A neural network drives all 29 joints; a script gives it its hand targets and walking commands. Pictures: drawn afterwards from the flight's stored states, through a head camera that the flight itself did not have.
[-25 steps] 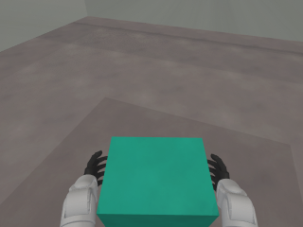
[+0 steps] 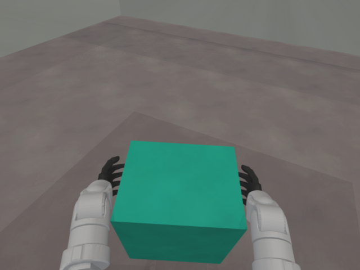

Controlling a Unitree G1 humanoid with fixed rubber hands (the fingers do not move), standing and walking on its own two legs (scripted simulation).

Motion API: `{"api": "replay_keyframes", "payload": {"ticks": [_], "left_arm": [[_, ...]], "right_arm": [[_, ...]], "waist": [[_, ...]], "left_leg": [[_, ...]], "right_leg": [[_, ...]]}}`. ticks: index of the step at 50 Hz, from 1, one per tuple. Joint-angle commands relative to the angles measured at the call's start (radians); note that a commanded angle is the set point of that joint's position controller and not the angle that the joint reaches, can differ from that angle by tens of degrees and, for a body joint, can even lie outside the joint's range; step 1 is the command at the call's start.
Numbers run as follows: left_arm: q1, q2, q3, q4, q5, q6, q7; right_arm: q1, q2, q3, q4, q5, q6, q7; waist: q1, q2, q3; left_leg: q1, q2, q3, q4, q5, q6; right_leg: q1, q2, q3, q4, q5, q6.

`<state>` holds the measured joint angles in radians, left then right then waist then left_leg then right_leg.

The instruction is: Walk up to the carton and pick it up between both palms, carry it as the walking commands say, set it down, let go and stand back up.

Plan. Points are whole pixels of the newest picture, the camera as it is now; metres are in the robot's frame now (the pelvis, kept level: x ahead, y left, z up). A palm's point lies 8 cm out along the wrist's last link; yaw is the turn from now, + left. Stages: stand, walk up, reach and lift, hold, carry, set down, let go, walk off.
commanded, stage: hold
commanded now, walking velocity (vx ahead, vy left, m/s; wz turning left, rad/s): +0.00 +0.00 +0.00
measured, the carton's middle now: (178, 206) +0.30 +0.02 -0.04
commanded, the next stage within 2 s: carry in 0.72 s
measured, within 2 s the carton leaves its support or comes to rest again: neither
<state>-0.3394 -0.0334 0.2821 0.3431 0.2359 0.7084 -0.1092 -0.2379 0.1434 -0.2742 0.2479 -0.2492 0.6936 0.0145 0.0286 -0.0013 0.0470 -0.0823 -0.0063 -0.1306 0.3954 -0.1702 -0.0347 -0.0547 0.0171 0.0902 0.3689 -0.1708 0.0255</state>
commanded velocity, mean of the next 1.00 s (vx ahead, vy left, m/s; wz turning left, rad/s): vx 0.16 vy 0.00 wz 0.00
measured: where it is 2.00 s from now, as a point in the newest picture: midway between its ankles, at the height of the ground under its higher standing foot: (185, 256)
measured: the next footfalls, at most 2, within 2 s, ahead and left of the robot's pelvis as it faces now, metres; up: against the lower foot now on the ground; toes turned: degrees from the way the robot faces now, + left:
left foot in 1.34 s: +0.25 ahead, +0.08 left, +0.00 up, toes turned -3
right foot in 1.60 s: +0.32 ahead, -0.14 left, +0.00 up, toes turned -21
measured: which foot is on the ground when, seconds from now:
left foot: down 0.00-1.00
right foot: down 0.00-1.00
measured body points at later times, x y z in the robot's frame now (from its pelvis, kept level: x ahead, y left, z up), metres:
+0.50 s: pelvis +0.03 +0.01 +0.01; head -0.02 +0.02 +0.45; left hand +0.32 +0.17 +0.04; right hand +0.30 -0.18 +0.04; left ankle +0.04 +0.14 -0.74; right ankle +0.03 -0.14 -0.74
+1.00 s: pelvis +0.04 +0.00 +0.00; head -0.01 +0.01 +0.44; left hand +0.34 +0.17 +0.07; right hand +0.32 -0.18 +0.07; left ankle +0.03 +0.13 -0.74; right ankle +0.02 -0.11 -0.72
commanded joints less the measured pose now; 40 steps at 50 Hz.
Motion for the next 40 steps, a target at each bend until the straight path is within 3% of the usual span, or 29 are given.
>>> {"api": "replay_keyframes", "payload": {"ticks": [1,3,4,6,7,8,10,11,12,13,14,16,17,18,21,22,23,24,27,29,30,32,33,34,35,36,38,39,40], "left_arm": [[-0.537,-0.953,-0.536,-0.01,-0.226,-0.046,-0.238],[-0.483,-0.984,-0.488,0.109,-0.226,-0.021,-0.235],[-0.437,-0.976,-0.45,0.171,-0.182,-0.01,-0.233],[-0.484,-0.968,-0.442,0.152,-0.149,0.01,-0.227],[-0.542,-0.954,-0.447,0.081,-0.173,-0.005,-0.22],[-0.524,-0.982,-0.481,0.054,-0.182,-0.003,-0.22],[-0.582,-1.031,-0.556,-0.061,-0.241,-0.011,-0.204],[-0.555,-1.064,-0.575,-0.098,-0.233,-0.011,-0.194],[-0.532,-1.071,-0.593,-0.119,-0.267,-0.014,-0.187],[-0.527,-1.08,-0.627,-0.187,-0.289,-0.017,-0.187],[-0.498,-1.069,-0.651,-0.238,-0.28,-0.017,-0.17],[-0.485,-1.066,-0.706,-0.301,-0.297,-0.018,-0.163],[-0.373,-1.082,-0.712,-0.226,-0.279,0.007,-0.152],[-0.362,-1.053,-0.715,-0.265,-0.28,0.0,-0.152],[-0.211,-0.981,-0.64,-0.187,-0.214,0.012,-0.142],[-0.223,-0.988,-0.651,-0.16,-0.212,0.028,-0.133],[-0.223,-0.968,-0.641,-0.135,-0.195,0.024,-0.144],[-0.175,-0.949,-0.587,-0.111,-0.174,0.034,-0.14],[-0.32,-0.917,-0.622,-0.143,-0.219,0.001,-0.181],[-0.414,-0.883,-0.605,-0.187,-0.224,0.001,-0.188],[-0.419,-0.891,-0.608,-0.2,-0.234,-0.011,-0.195],[-0.487,-0.895,-0.64,-0.223,-0.266,-0.033,-0.207],[-0.484,-0.899,-0.659,-0.24,-0.283,-0.033,-0.211],[-0.467,-0.893,-0.652,-0.254,-0.26,-0.029,-0.215],[-0.499,-0.9,-0.694,-0.292,-0.283,-0.05,-0.218],[-0.445,-0.958,-0.67,-0.214,-0.276,-0.013,-0.203],[-0.446,-0.949,-0.705,-0.285,-0.31,-0.003,-0.181],[-0.46,-0.972,-0.718,-0.3,-0.325,0.021,-0.166],[-0.5,-0.958,-0.746,-0.392,-0.35,0.022,-0.157]], "right_arm": [[-0.763,0.873,0.647,-0.098,0.273,-0.033,0.24],[-0.738,0.829,0.589,-0.047,0.242,-0.006,0.244],[-0.737,0.823,0.574,-0.007,0.235,0.001,0.25],[-0.659,0.805,0.49,0.088,0.188,0.01,0.268],[-0.643,0.803,0.479,0.084,0.187,0.011,0.282],[-0.598,0.833,0.504,0.098,0.208,0.011,0.288],[-0.591,0.814,0.504,0.048,0.229,-0.002,0.306],[-0.677,0.816,0.569,-0.069,0.268,-0.009,0.31],[-0.612,0.836,0.574,-0.058,0.263,-0.013,0.305],[-0.657,0.867,0.622,-0.145,0.316,-0.016,0.306],[-0.606,0.823,0.618,-0.136,0.31,-0.015,0.302],[-0.571,0.834,0.64,-0.192,0.311,-0.017,0.303],[-0.527,0.844,0.683,-0.204,0.324,-0.018,0.292],[-0.526,0.853,0.697,-0.225,0.321,-0.016,0.286],[-0.512,0.784,0.675,-0.236,0.296,0.002,0.279],[-0.466,0.775,0.665,-0.206,0.279,0.009,0.279],[-0.494,0.79,0.688,-0.205,0.266,0.018,0.274],[-0.505,0.791,0.68,-0.191,0.29,0.018,0.277],[-0.536,0.822,0.691,-0.2,0.269,0.01,0.27],[-0.519,0.844,0.636,-0.117,0.232,0.026,0.259],[-0.551,0.873,0.663,-0.121,0.262,0.015,0.258],[-0.521,0.918,0.688,-0.096,0.255,0.013,0.238],[-0.543,0.915,0.702,-0.144,0.274,0.005,0.237],[-0.596,0.921,0.712,-0.183,0.285,-0.002,0.236],[-0.619,0.888,0.723,-0.214,0.295,-0.022,0.234],[-0.674,0.839,0.706,-0.22,0.296,-0.007,0.24],[-0.628,0.854,0.764,-0.257,0.32,0.011,0.228],[-0.647,0.836,0.757,-0.309,0.324,0.029,0.217],[-0.633,0.878,0.79,-0.32,0.357,0.04,0.212]], "waist": [[-0.002,-0.003,-0.319],[-0.035,-0.086,-0.231],[-0.008,-0.015,-0.182],[-0.055,0.071,-0.093],[-0.04,0.037,-0.138],[-0.054,0.097,-0.141],[-0.089,0.084,-0.207],[-0.047,0.119,-0.294],[-0.06,0.016,-0.33],[-0.026,0.072,-0.387],[-0.039,0.137,-0.413],[-0.027,0.112,-0.494],[-0.021,0.107,-0.469],[-0.017,0.047,-0.477],[0.017,0.025,-0.342],[-0.005,0.083,-0.282],[0.013,-0.037,-0.299],[0.036,0.081,-0.23],[-0.009,-0.114,-0.172],[-0.041,-0.074,-0.179],[-0.008,-0.062,-0.204],[-0.013,-0.134,-0.212],[-0.027,-0.131,-0.221],[0.024,-0.06,-0.282],[0.01,-0.063,-0.328],[-0.015,-0.004,-0.298],[-0.001,-0.07,-0.252],[-0.002,-0.078,-0.208],[-0.02,-0.098,-0.309]], "left_leg": [[0.022,-0.084,0.091,-0.096,-0.084,0.031],[0.039,-0.079,0.092,-0.127,-0.135,0.039],[0.025,-0.075,0.08,-0.137,-0.162,0.034],[-0.029,-0.072,0.076,-0.178,-0.214,0.027],[0.001,-0.058,0.056,-0.18,-0.156,0.018],[-0.022,-0.056,0.068,-0.184,-0.082,0.024],[0.061,-0.037,0.04,-0.171,0.004,0.001],[0.088,-0.038,0.024,-0.147,0.16,-0.004],[0.17,-0.037,0.028,-0.113,0.368,-0.01],[0.153,-0.045,0.041,-0.099,0.369,-0.006],[0.202,-0.047,0.034,-0.082,0.494,-0.024],[0.232,-0.039,0.027,-0.068,0.585,-0.032],[0.237,-0.045,0.028,-0.075,0.618,-0.029],[0.223,-0.045,0.025,-0.066,0.613,-0.027],[0.176,-0.047,0.035,-0.084,0.51,-0.012],[0.181,-0.056,0.038,-0.108,0.453,-0.018],[0.176,-0.064,0.049,-0.105,0.342,0.0],[0.123,-0.083,0.071,-0.123,0.267,0.0],[0.093,-0.092,0.077,-0.122,0.066,0.038],[0.095,-0.093,0.091,-0.134,0.024,0.037],[0.085,-0.095,0.097,-0.122,-0.018,0.043],[0.086,-0.096,0.096,-0.098,0.018,0.044],[0.109,-0.103,0.097,-0.09,0.028,0.043],[0.082,-0.108,0.11,-0.087,0.053,0.034],[0.095,-0.104,0.103,-0.075,0.072,0.027],[-0.011,0.052,0.112,0.136,-0.134,0.021],[-0.076,-0.013,0.17,0.216,-0.306,0.024],[-0.087,-0.011,0.175,0.257,-0.277,0.021],[0.011,0.014,0.154,0.153,-0.238,0.034]], "right_leg": [[0.051,0.043,-0.038,-0.085,-0.109,-0.004],[-0.015,0.05,-0.061,-0.119,-0.175,-0.005],[-0.041,0.047,-0.059,-0.106,-0.19,-0.016],[-0.028,0.064,-0.076,-0.096,-0.175,-0.029],[-0.031,0.07,-0.067,-0.087,-0.106,-0.033],[0.006,0.078,-0.082,-0.07,-0.014,-0.028],[-0.021,0.086,-0.078,-0.057,0.028,-0.035],[0.006,0.087,-0.067,-0.049,0.092,-0.033],[-0.019,0.097,-0.059,-0.073,0.135,-0.027],[0.032,0.086,-0.06,-0.051,0.182,-0.02],[0.005,0.085,-0.048,-0.054,0.228,-0.026],[0.025,0.097,-0.038,-0.04,0.269,-0.015],[0.019,0.092,-0.041,-0.045,0.276,-0.012],[0.026,0.099,-0.049,-0.043,0.275,-0.002],[-0.004,0.091,-0.043,-0.063,0.199,-0.004],[-0.01,0.087,-0.034,-0.078,0.18,-0.011],[-0.012,0.089,-0.038,-0.086,0.16,-0.006],[0.019,0.076,-0.029,-0.091,0.136,-0.01],[-0.039,0.066,-0.038,-0.111,0.035,0.002],[-0.029,0.059,-0.033,-0.12,0.024,0.009],[-0.023,0.044,-0.016,-0.122,-0.031,0.01],[-0.04,0.044,-0.012,-0.121,0.012,0.018],[-0.037,0.039,-0.013,-0.123,0.047,0.022],[0.019,0.034,-0.005,-0.108,0.07,0.019],[0.002,0.033,-0.012,-0.1,0.081,0.022],[-0.224,-0.177,0.147,-0.091,-0.021,-0.049],[-0.28,-0.193,0.227,-0.17,-0.374,-0.096],[-0.342,-0.214,0.27,-0.21,-0.435,-0.119],[-0.337,-0.188,0.206,-0.16,-0.357,-0.1]]}}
